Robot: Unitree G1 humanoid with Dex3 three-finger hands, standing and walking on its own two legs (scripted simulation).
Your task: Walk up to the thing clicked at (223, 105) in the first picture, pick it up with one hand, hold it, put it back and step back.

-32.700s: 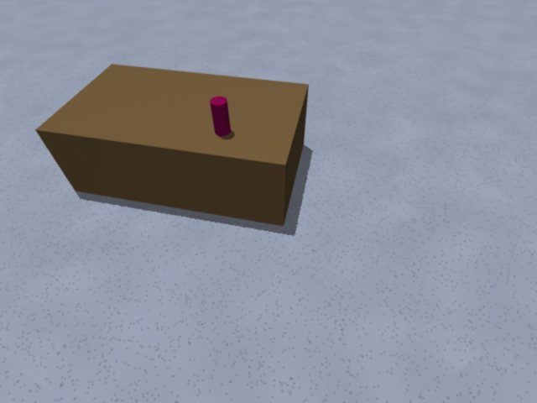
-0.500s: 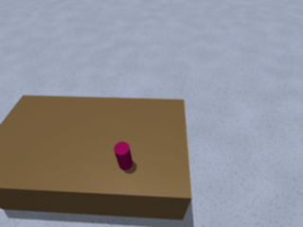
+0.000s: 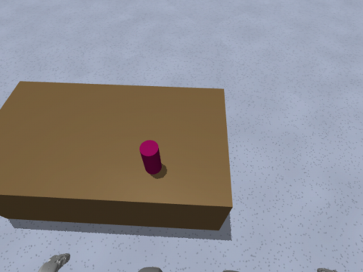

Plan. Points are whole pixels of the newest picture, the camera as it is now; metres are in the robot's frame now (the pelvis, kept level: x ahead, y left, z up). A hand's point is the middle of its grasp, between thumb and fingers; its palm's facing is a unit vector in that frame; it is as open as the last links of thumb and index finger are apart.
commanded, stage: step back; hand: left
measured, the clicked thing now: (151, 158) +0.54 +0.14 -0.30
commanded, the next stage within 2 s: none
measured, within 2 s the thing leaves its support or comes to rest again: neither
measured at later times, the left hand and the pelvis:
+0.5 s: hand out of the picture +0.03 +0.27 -0.15, palm faces -0.10 -0.91 -0.39, open 7.4 cm; pelvis -0.08 +0.02 -0.01, yaw -4 degrees
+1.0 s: hand out of the picture -0.10 +0.31 -0.15, palm faces -0.02 -0.93 -0.37, open 7.4 cm; pelvis -0.21 +0.03 +0.00, yaw -3 degrees
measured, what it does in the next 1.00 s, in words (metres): walks backwards: right foot, then left foot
